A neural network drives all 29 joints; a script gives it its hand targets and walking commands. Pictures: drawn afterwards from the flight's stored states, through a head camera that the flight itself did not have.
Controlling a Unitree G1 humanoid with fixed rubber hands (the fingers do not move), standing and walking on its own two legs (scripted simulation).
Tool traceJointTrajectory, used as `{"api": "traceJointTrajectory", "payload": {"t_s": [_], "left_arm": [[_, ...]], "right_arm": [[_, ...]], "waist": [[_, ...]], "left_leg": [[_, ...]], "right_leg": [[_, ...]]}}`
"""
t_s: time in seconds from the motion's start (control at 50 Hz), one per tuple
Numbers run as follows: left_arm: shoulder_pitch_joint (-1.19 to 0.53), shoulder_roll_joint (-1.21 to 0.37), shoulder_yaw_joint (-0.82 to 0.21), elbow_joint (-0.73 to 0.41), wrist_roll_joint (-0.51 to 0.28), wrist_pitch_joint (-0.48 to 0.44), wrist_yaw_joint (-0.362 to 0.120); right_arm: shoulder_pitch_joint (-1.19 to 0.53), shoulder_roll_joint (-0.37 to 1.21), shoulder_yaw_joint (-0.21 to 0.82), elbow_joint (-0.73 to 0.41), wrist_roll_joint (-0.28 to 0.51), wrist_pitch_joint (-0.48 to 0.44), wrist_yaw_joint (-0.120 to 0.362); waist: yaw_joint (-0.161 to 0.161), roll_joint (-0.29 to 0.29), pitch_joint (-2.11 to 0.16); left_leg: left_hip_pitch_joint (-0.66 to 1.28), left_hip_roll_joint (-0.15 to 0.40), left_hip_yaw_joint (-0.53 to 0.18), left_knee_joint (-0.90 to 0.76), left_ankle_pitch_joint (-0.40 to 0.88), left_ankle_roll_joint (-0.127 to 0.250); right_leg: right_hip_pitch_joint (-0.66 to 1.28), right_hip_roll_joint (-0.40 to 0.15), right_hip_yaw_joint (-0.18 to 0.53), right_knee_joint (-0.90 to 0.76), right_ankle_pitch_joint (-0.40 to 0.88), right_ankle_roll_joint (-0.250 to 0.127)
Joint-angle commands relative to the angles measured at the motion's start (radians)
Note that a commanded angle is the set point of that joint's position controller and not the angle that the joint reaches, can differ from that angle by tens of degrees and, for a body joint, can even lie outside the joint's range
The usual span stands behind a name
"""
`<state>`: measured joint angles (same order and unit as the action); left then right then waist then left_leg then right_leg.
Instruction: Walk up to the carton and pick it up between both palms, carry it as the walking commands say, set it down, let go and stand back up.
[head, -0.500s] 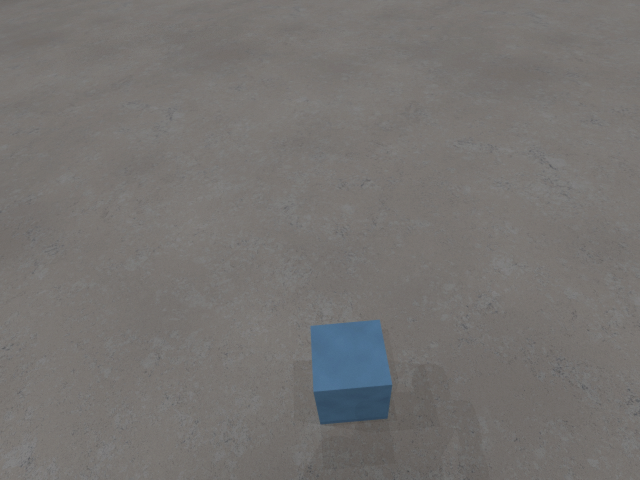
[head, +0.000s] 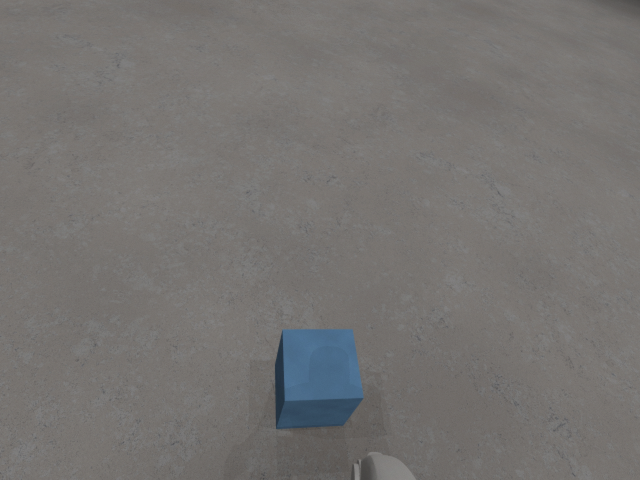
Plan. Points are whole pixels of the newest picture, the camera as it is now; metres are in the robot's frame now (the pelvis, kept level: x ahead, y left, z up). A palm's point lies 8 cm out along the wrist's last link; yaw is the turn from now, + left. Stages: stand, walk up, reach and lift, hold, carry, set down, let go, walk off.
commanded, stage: walk up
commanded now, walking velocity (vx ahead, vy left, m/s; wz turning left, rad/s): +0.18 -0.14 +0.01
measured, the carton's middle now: (314, 379) +0.51 -0.11 -0.67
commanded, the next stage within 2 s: none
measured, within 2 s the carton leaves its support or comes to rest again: neither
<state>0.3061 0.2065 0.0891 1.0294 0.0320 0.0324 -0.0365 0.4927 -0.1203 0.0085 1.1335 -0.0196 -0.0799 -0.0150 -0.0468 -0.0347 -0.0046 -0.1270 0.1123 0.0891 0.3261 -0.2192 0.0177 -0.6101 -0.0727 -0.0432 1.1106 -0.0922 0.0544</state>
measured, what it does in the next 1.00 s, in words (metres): walks ahead: right foot, then left foot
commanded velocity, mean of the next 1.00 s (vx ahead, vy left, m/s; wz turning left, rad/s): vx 0.04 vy -0.04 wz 0.02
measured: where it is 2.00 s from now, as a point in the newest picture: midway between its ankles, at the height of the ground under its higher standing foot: outside the picture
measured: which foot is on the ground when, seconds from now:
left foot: down 0.00-0.28, up 0.30-0.60, down 0.62-1.00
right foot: up 0.00-0.24, down 0.26-0.92, up 0.94-1.00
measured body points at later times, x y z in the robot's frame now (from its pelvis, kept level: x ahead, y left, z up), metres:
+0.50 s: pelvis +0.06 -0.08 -0.02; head +0.07 -0.11 +0.43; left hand +0.12 +0.14 -0.16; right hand +0.02 -0.29 -0.19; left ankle +0.03 +0.06 -0.73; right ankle +0.07 -0.16 -0.76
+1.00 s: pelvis +0.08 -0.08 -0.01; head +0.09 -0.08 +0.44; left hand +0.08 +0.15 -0.17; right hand +0.03 -0.30 -0.17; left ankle +0.07 +0.04 -0.76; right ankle +0.06 -0.17 -0.73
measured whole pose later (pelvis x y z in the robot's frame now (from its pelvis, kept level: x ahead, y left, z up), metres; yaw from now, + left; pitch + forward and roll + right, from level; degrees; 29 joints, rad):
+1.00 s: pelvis +0.08 -0.08 -0.01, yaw -1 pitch +0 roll -1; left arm 0.31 0.17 0.05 1.12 0.03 0.01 0.00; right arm 0.35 -0.15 -0.02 1.15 -0.03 -0.02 -0.04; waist -0.05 0.01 0.01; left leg -0.14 0.04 0.04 0.37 -0.24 0.02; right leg -0.30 0.01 -0.11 0.72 -0.41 -0.01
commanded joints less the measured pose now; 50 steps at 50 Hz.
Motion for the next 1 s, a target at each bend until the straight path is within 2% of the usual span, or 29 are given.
{"api": "traceJointTrajectory", "payload": {"t_s": [0.0,0.06,0.08,0.1,0.14,0.18,0.2,0.24,0.26,0.28,0.3,0.36,0.38,0.4,0.46,0.56,0.6,0.62,0.66,0.7,0.74,0.76,0.84,0.86,0.88,0.9,0.92,0.94,0.98], "left_arm": [[0.000,0.014,-0.007,0.000,-0.014,-0.001,0.000],[-0.064,-0.001,-0.024,-0.011,-0.045,-0.001,0.029],[-0.086,0.003,-0.023,-0.017,-0.042,0.002,0.036],[-0.103,0.001,-0.030,-0.030,-0.040,0.002,0.045],[-0.169,-0.008,-0.035,-0.058,-0.034,0.002,0.052],[-0.164,-0.039,-0.044,-0.047,-0.048,-0.017,0.051],[-0.144,-0.039,-0.048,-0.032,-0.049,-0.029,0.050],[0.011,0.028,-0.032,0.015,-0.036,-0.058,0.063],[0.071,0.093,-0.024,0.015,-0.026,-0.069,0.068],[0.095,0.099,-0.031,0.037,-0.023,-0.072,0.072],[0.064,0.066,-0.040,0.031,-0.020,-0.065,0.070],[-0.089,0.015,-0.065,-0.010,-0.036,-0.056,0.069],[-0.069,0.052,-0.053,-0.004,-0.033,-0.053,0.070],[-0.109,0.035,-0.062,-0.013,-0.027,-0.046,0.073],[-0.080,0.028,-0.065,0.001,-0.030,-0.059,0.077],[-0.075,0.044,-0.071,0.007,-0.029,-0.052,0.079],[-0.076,0.039,-0.069,0.014,-0.028,-0.041,0.078],[-0.046,0.010,-0.073,0.013,-0.033,-0.038,0.072],[-0.016,-0.013,-0.077,0.023,-0.038,-0.034,0.070],[0.028,0.021,-0.063,0.052,-0.032,-0.046,0.069],[0.042,0.025,-0.063,0.062,-0.032,-0.054,0.070],[0.056,0.009,-0.066,0.072,-0.029,-0.055,0.068],[0.055,0.005,-0.072,0.076,-0.039,-0.061,0.071],[0.061,-0.005,-0.072,0.090,-0.034,-0.062,0.071],[0.058,-0.003,-0.070,0.107,-0.029,-0.059,0.070],[0.054,0.104,-0.017,0.098,-0.017,-0.039,0.064],[-0.061,0.077,-0.013,0.030,0.001,-0.029,0.045],[-0.138,0.004,-0.033,-0.020,0.019,-0.026,0.032],[-0.121,-0.017,-0.030,-0.030,0.007,-0.052,0.021]], "right_arm": [[0.138,-0.112,-0.010,0.008,-0.002,-0.022,-0.008],[0.126,-0.095,0.003,0.018,-0.015,-0.021,-0.027],[0.133,-0.112,-0.003,0.019,-0.012,-0.018,-0.033],[0.116,-0.147,-0.016,0.019,-0.018,-0.014,-0.037],[0.149,-0.168,-0.030,0.026,-0.030,0.006,-0.047],[0.124,-0.123,-0.022,0.023,-0.034,0.022,-0.049],[0.111,-0.103,-0.020,0.024,-0.020,0.031,-0.046],[0.098,-0.083,-0.011,0.021,0.010,0.033,-0.031],[0.121,-0.032,0.005,0.002,0.018,0.033,-0.028],[0.145,0.001,0.010,0.014,0.033,0.043,-0.035],[0.131,-0.018,0.004,0.026,0.027,0.070,-0.043],[0.062,-0.027,0.001,0.031,0.004,0.101,-0.032],[0.029,-0.026,-0.004,0.022,-0.005,0.101,-0.024],[0.007,-0.028,-0.010,0.029,-0.004,0.111,-0.021],[-0.001,-0.044,-0.022,0.035,0.000,0.117,-0.025],[-0.057,-0.046,-0.018,0.026,0.005,0.121,-0.028],[-0.037,-0.039,-0.007,0.040,0.000,0.101,-0.026],[-0.048,-0.068,-0.010,0.030,-0.003,0.095,-0.029],[-0.111,-0.094,-0.015,0.015,0.002,0.082,-0.021],[-0.141,-0.076,-0.008,0.011,0.011,0.069,-0.021],[-0.127,-0.066,-0.003,0.018,0.012,0.056,-0.021],[-0.119,-0.064,-0.004,0.023,0.016,0.056,-0.020],[-0.121,-0.054,0.004,0.035,0.007,0.057,-0.024],[-0.120,-0.085,-0.006,0.029,0.012,0.054,-0.023],[-0.130,-0.104,-0.016,0.036,0.008,0.049,-0.021],[0.008,-0.182,-0.047,0.023,-0.014,0.052,-0.012],[0.101,-0.272,-0.080,0.050,-0.028,0.075,-0.021],[0.125,-0.273,-0.081,0.067,-0.018,0.082,-0.031],[0.047,-0.178,-0.062,0.045,-0.011,0.057,-0.034]], "waist": [[-0.008,0.274,0.082],[0.002,0.278,0.096],[-0.017,0.330,0.078],[-0.018,0.291,0.085],[-0.047,0.310,0.045],[-0.022,0.293,0.018],[-0.013,0.276,0.030],[0.051,0.168,-0.015],[0.065,-0.010,-0.098],[0.051,-0.119,-0.121],[0.066,-0.138,-0.100],[0.019,-0.143,0.025],[0.037,-0.179,0.050],[0.019,-0.102,0.094],[0.009,-0.079,0.089],[0.015,-0.078,0.101],[0.000,-0.019,0.119],[0.014,0.009,0.120],[0.040,0.121,0.167],[0.056,0.134,0.125],[0.054,0.086,0.065],[0.046,0.115,0.084],[0.052,0.072,0.050],[0.046,0.020,0.035],[0.043,0.043,0.036],[-0.029,0.003,0.001],[-0.082,0.104,0.102],[-0.106,0.191,0.225],[-0.028,0.122,0.187]], "left_leg": [[0.035,0.168,-0.087,-0.077,0.530,-0.086],[0.061,0.158,-0.046,0.021,0.999,-0.050],[0.104,0.154,-0.052,0.044,1.013,-0.034],[0.100,0.192,-0.061,0.046,0.977,0.018],[0.163,0.231,-0.118,0.076,0.898,0.073],[0.144,0.194,-0.102,0.092,0.790,0.071],[0.116,0.153,-0.096,0.116,0.705,0.070],[-0.074,0.099,-0.065,0.189,0.394,0.014],[-0.220,0.064,-0.046,0.244,-0.047,-0.024],[-0.240,0.001,-0.054,0.377,-0.396,-0.032],[-0.203,-0.021,-0.062,0.440,-0.412,-0.039],[-0.176,-0.037,-0.086,0.467,-0.329,-0.028],[-0.220,-0.029,-0.052,0.494,-0.308,-0.033],[-0.183,-0.044,-0.086,0.457,-0.261,-0.034],[-0.146,-0.066,-0.063,0.389,-0.231,-0.031],[-0.085,-0.069,-0.037,0.205,-0.104,-0.024],[0.012,-0.033,-0.060,0.076,0.082,-0.020],[0.003,-0.006,-0.096,0.038,0.040,-0.013],[-0.139,0.012,-0.142,-0.019,-0.045,0.000],[-0.116,0.007,-0.130,-0.037,0.034,-0.020],[-0.072,0.009,-0.134,-0.036,0.098,-0.015],[-0.064,0.003,-0.115,-0.029,0.116,-0.016],[-0.011,0.007,-0.124,-0.024,0.134,-0.010],[-0.004,0.008,-0.122,-0.024,0.135,-0.007],[0.010,0.026,-0.121,-0.040,0.148,-0.008],[0.093,0.122,-0.280,-0.055,-0.431,0.068],[0.128,0.268,-0.496,-0.177,-0.701,0.134],[0.088,0.361,-0.614,-0.262,-0.734,0.183],[0.071,0.307,-0.499,-0.245,-0.443,0.143]], "right_leg": [[-0.047,-0.001,-0.020,-0.072,0.021,0.015],[0.065,0.041,-0.036,-0.263,-0.052,0.014],[0.071,0.052,-0.058,-0.301,-0.072,0.007],[0.078,0.045,-0.052,-0.337,-0.093,0.005],[0.076,0.046,-0.040,-0.386,-0.151,-0.010],[0.183,0.057,-0.022,-0.515,-0.180,-0.039],[0.261,0.082,-0.059,-0.629,-0.125,-0.052],[0.607,-0.011,-0.018,-0.792,0.219,-0.059],[0.813,-0.195,0.142,-0.704,0.593,-0.081],[0.824,-0.296,0.197,-0.650,0.979,-0.175],[0.691,-0.304,0.206,-0.698,0.811,-0.244],[0.481,-0.198,0.155,-0.820,0.287,-0.194],[0.472,-0.195,0.183,-0.879,-0.024,-0.182],[0.396,-0.170,0.173,-0.882,0.037,-0.185],[0.392,-0.156,0.148,-0.864,0.129,-0.196],[0.340,-0.134,0.162,-0.881,-0.184,-0.197],[0.254,-0.107,0.129,-0.861,-0.250,-0.158],[0.255,-0.089,0.142,-0.862,-0.302,-0.133],[0.381,-0.027,0.061,-0.811,-0.179,-0.100],[0.452,-0.026,0.063,-0.779,-0.069,-0.092],[0.512,-0.034,0.061,-0.775,0.011,-0.100],[0.498,-0.041,0.062,-0.775,0.020,-0.098],[0.484,-0.031,0.045,-0.790,0.009,-0.100],[0.501,-0.033,0.044,-0.796,0.016,-0.095],[0.492,-0.041,0.044,-0.796,0.004,-0.090],[0.328,0.027,-0.038,-0.604,-0.438,-0.083],[0.052,0.064,-0.086,-0.416,-0.494,-0.054],[-0.109,0.024,-0.061,-0.260,-0.413,-0.044],[-0.128,-0.008,0.013,-0.180,-0.268,-0.046]]}}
